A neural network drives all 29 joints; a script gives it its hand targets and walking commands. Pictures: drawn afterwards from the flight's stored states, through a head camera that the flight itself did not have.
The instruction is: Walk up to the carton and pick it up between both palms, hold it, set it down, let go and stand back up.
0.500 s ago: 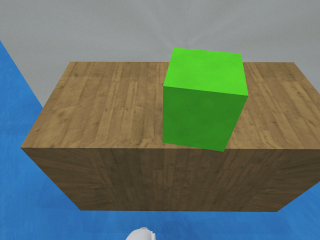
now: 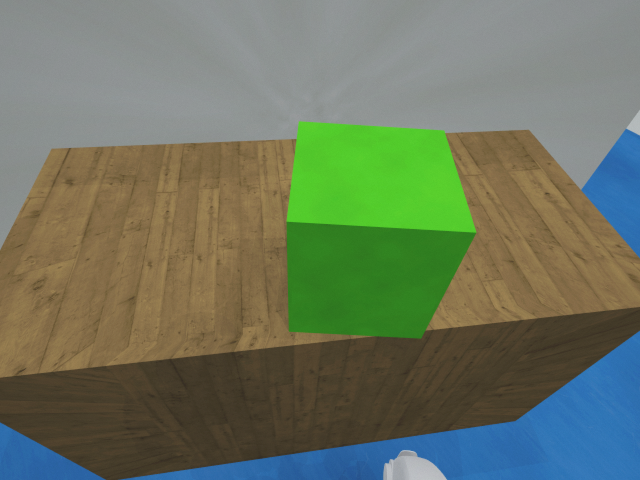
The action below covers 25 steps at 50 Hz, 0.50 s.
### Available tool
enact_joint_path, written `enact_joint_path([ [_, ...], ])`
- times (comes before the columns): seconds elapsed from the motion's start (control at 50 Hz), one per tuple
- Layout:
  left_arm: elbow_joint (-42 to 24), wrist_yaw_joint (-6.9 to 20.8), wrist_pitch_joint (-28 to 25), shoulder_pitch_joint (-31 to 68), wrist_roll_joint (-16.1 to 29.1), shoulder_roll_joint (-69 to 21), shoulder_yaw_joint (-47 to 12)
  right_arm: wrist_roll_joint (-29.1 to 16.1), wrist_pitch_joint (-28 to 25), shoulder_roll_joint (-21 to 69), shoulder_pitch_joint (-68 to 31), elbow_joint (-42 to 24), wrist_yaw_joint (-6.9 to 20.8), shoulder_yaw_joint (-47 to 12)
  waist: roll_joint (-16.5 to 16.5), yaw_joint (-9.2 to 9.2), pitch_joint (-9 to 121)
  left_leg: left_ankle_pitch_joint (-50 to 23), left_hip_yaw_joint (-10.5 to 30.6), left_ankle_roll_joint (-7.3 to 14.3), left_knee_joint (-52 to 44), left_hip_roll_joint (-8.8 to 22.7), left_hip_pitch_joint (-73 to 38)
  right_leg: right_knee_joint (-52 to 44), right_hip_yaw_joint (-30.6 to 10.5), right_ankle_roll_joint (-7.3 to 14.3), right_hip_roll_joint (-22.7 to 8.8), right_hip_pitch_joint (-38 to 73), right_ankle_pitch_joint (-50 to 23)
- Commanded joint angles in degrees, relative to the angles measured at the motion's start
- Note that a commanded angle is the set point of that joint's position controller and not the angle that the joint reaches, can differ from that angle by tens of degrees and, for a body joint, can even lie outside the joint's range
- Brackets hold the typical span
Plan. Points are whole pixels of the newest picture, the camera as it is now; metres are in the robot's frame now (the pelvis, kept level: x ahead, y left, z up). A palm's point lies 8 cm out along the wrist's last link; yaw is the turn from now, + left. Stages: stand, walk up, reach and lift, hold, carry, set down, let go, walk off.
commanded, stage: walk up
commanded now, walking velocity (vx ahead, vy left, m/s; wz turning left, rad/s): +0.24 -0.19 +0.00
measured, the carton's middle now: (363, 235) +0.47 -0.05 +0.04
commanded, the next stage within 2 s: none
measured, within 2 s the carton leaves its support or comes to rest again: neither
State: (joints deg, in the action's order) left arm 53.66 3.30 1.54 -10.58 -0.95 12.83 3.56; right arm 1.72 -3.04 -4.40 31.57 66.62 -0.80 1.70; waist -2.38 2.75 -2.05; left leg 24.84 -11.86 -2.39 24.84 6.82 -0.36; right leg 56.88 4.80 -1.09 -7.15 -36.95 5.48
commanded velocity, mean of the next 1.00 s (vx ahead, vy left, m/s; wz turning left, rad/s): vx -0.11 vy -0.12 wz -0.02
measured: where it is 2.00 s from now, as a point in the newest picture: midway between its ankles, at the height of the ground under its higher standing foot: outside the picture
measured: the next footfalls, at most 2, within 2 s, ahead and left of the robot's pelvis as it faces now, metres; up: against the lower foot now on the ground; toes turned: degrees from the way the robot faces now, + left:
right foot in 0.12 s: +0.19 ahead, -0.16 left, +0.00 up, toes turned -9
left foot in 0.46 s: +0.16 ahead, +0.04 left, +0.00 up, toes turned +10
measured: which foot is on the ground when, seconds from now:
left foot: down 0.00-0.16, up 0.18-0.44, down 0.46-0.92, up 0.94-1.00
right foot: up 0.00-0.10, down 0.12-0.48, up 0.50-0.90, down 0.92-1.00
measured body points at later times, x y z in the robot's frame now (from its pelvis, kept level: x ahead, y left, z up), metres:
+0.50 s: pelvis +0.11 -0.06 -0.01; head +0.18 -0.02 +0.43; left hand +0.17 +0.19 -0.18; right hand +0.28 -0.30 -0.13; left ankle +0.12 +0.03 -0.74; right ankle +0.15 -0.15 -0.73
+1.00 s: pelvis +0.05 -0.16 -0.01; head +0.12 -0.21 +0.43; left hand +0.15 +0.10 -0.13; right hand +0.09 -0.43 -0.19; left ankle +0.08 +0.01 -0.69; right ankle +0.04 -0.28 -0.73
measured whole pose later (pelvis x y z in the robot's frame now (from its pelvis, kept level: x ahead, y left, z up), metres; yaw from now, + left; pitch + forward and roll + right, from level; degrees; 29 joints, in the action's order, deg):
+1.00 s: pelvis +0.05 -0.16 -0.01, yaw +1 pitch +1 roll +2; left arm 53.1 0.0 2.2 -6.0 -0.6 10.8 2.3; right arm 1.5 5.4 -17.3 9.9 56.6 -2.2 5.6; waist 5.9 2.4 -8.6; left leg 29.4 2.5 -2.3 52.2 1.9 29.0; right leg 38.1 -0.4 -0.6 -2.4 -18.1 20.6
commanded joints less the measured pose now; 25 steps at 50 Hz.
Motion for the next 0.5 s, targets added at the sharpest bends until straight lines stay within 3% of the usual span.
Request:
enact_joint_path([
  [0.0,-4.2,0.0,-0.8,7.4,0.2,-1.2,-1.3,0.3,-1.1,-12.6,-1.6,-3.7,-0.9,2.3,13.9,-0.92,-9.9,-51.5,4.1,4.9,-7.0,10.2,9.4,-17.9,5.5,0.9,3.6,10.8,1.0],
  [0.04,-2.1,-0.7,-1.0,3.7,0.0,0.2,-1.1,-0.1,-0.8,-14.4,-1.4,-4.0,-1.3,3.1,15.9,-1.79,-6.0,-59.4,5.1,6.0,-2.1,11.6,7.1,-22.7,5.8,2.3,5.3,17.2,2.4],
  [0.06,0.1,-1.3,-1.2,-2.8,-0.1,1.8,-0.2,-0.5,-0.2,-15.0,-3.2,-4.9,-2.1,3.4,16.0,-4.2,-3.5,-65.3,5.4,5.8,6.0,10.5,5.9,-27.4,5.4,3.0,6.5,21.7,-0.2],
  [0.08,2.6,-1.9,-1.6,-10.8,-0.1,4.5,0.8,-1.4,0.2,-14.3,-4.2,-5.8,-2.5,3.2,12.0,-7.56,1.3,-60.1,4.1,3.7,17.0,7.7,7.0,-36.0,4.9,4.0,6.2,31.4,-12.7],
  [0.1,3.5,-2.4,-2.0,-15.7,-0.3,9.9,2.1,-2.2,0.4,-12.2,-2.8,-7.4,-2.2,2.7,4.0,-8.43,10.4,-35.8,3.7,1.3,27.7,3.4,14.5,-30.9,-0.2,5.9,-2.2,47.0,-41.4],
  [0.12,3.2,-3.1,-2.2,-16.8,0.7,16.0,2.9,-2.7,1.0,-7.5,-0.3,-9.8,-2.1,1.3,-11.3,-8.47,20.5,15.6,5.5,-0.9,45.9,-3.3,28.0,-22.6,-12.1,15.6,-17.4,64.0,-77.4],
  [0.14,2.0,-4.4,-2.1,-15.0,1.3,14.9,2.6,-3.6,1.9,-7.9,-1.0,-9.7,-2.7,1.7,-10.8,-9.2,26.9,21.3,8.6,-0.8,51.5,-3.4,31.1,-27.3,-16.7,20.9,-20.7,63.3,-68.6],
  [0.16,0.6,-5.3,-1.5,-10.7,0.6,12.1,1.5,-3.2,2.1,-10.4,-4.6,-9.5,-2.2,2.6,-7.1,-7.3,25.4,18.3,11.5,-0.6,51.9,-1.8,29.9,-30.9,-15.6,19.0,-19.0,56.3,-54.9],
  [0.18,-0.2,-6.0,-1.2,-6.7,-0.1,8.7,0.6,-2.9,2.2,-9.4,-6.8,-9.8,-1.4,2.4,-3.6,-6.2,22.5,16.2,12.5,-0.2,51.1,-1.5,30.5,-31.1,-13.2,17.7,-16.6,51.7,-51.7],
  [0.2,-0.3,-6.7,-1.3,-4.2,-0.6,6.2,-0.2,-2.5,2.5,-8.0,-7.6,-9.6,-1.0,2.1,-2.2,-5.2,19.7,14.2,12.7,-0.4,49.0,-0.9,29.6,-31.2,-11.3,17.2,-14.9,46.9,-48.7],
  [0.22,-0.9,-7.1,-1.4,-2.2,-0.6,4.7,-0.7,-2.1,3.0,-7.2,-7.4,-9.3,-0.8,1.9,-2.0,-4.29,16.8,11.5,12.4,-0.5,45.6,-0.6,27.5,-32.3,-9.4,16.0,-13.5,41.7,-44.8],
  [0.26,-0.4,-6.8,-2.3,-1.4,-1.2,2.4,-1.8,-1.5,3.8,-5.0,-6.9,-8.8,-0.9,1.3,-1.7,-2.78,16.0,9.6,12.9,-0.1,39.9,-0.8,23.9,-33.5,-9.0,15.3,-14.1,38.4,-42.8],
  [0.3,-0.4,-6.0,-3.7,-0.5,-1.0,4.8,-1.2,-1.3,5.2,-6.0,-9.5,-9.6,-1.2,1.9,-4.2,-2.57,14.3,7.8,12.1,0.0,35.2,-1.5,22.3,-33.1,-9.3,15.5,-16.2,35.1,-46.0],
  [0.32,-0.3,-6.0,-3.6,1.1,-0.9,5.0,-1.2,-1.1,5.3,-6.6,-11.3,-10.7,-1.2,2.2,-6.8,-1.58,12.8,6.0,11.6,0.2,29.9,-1.1,20.8,-32.6,-6.2,14.8,-13.9,32.4,-46.0],
  [0.34,-0.7,-6.2,-2.5,3.7,-0.6,7.2,0.0,-1.5,5.3,-7.9,-13.1,-12.8,-1.6,2.3,-11.8,0.04,10.8,3.6,9.5,0.4,25.4,-1.8,21.2,-29.9,-3.1,13.7,-9.8,30.9,-52.1],
  [0.36,-1.2,-5.9,-1.3,4.0,-0.5,8.7,0.9,-2.1,5.2,-8.7,-13.0,-12.9,-2.2,2.2,-14.2,0.39,10.9,0.1,8.0,0.6,20.2,-2.6,20.9,-27.9,-1.5,12.9,-7.0,30.6,-52.7],
  [0.38,-1.6,-5.7,-0.6,3.6,-0.7,8.2,0.6,-1.9,5.2,-9.3,-12.5,-12.4,-2.3,2.2,-12.7,0.39,11.6,-4.9,6.9,0.6,16.5,-3.1,18.3,-26.8,-1.2,12.0,-6.1,29.4,-46.7],
  [0.4,-2.5,-5.4,0.3,4.1,-0.6,7.8,0.6,-1.8,5.2,-9.8,-11.0,-11.9,-2.4,2.3,-9.5,1.7,11.5,-11.3,5.5,0.8,11.1,-3.8,14.6,-25.0,-0.5,10.8,-4.9,26.5,-39.6],
  [0.42,-3.8,-5.2,1.0,5.6,-0.4,7.7,0.7,-1.5,5.0,-10.5,-8.3,-11.3,-2.4,2.2,-4.9,4.77,11.1,-24.0,5.5,1.0,2.9,-2.9,8.5,-22.5,0.6,8.5,-3.2,20.7,-28.1],
  [0.44,-5.5,-5.0,1.5,5.0,0.1,5.8,0.4,0.0,4.7,-15.5,-7.8,-12.0,-2.4,3.1,6.7,5.85,9.5,-40.0,16.1,3.2,-2.2,7.9,2.7,-15.9,2.4,4.1,1.9,10.3,-5.9],
  [0.46,-7.3,-5.2,2.5,0.4,-0.6,2.7,-0.4,-0.1,4.9,-22.8,-10.2,-13.9,-2.7,4.2,23.3,3.93,7.8,-60.9,32.4,10.7,-3.3,26.0,0.5,-4.9,1.4,0.6,7.2,-0.8,31.2],
  [0.48,-6.6,-5.4,3.8,-2.2,-0.2,6.4,0.2,-0.3,5.5,-24.1,-13.1,-14.4,-3.3,4.8,24.3,5.37,9.4,-67.4,33.3,20.4,-2.0,28.3,6.9,9.0,-7.7,-0.5,8.6,5.8,35.7],
])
